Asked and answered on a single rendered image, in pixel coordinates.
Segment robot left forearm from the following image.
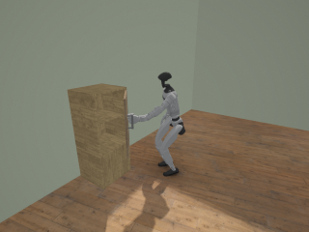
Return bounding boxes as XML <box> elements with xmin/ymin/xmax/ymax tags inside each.
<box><xmin>138</xmin><ymin>107</ymin><xmax>162</xmax><ymax>122</ymax></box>

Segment robot thigh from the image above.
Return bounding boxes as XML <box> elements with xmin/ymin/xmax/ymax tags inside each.
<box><xmin>160</xmin><ymin>123</ymin><xmax>185</xmax><ymax>154</ymax></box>
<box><xmin>154</xmin><ymin>117</ymin><xmax>173</xmax><ymax>148</ymax></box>

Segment handle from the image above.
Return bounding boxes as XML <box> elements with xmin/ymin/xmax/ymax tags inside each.
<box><xmin>127</xmin><ymin>114</ymin><xmax>134</xmax><ymax>129</ymax></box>

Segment left robot thigh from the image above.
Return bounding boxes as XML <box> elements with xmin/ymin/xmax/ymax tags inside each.
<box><xmin>160</xmin><ymin>123</ymin><xmax>185</xmax><ymax>154</ymax></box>

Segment right robot hand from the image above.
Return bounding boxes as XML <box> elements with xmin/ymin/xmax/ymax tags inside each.
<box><xmin>160</xmin><ymin>114</ymin><xmax>170</xmax><ymax>124</ymax></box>

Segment left robot hand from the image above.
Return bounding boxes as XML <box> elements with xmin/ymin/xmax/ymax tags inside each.
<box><xmin>127</xmin><ymin>113</ymin><xmax>139</xmax><ymax>124</ymax></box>

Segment robot left upper arm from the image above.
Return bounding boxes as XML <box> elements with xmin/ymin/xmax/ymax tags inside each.
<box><xmin>154</xmin><ymin>93</ymin><xmax>176</xmax><ymax>113</ymax></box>

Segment cupboard door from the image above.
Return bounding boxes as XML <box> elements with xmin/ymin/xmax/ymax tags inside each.
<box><xmin>124</xmin><ymin>90</ymin><xmax>129</xmax><ymax>159</ymax></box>

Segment right robot thigh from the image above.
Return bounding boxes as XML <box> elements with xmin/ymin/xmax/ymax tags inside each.
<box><xmin>154</xmin><ymin>117</ymin><xmax>173</xmax><ymax>148</ymax></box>

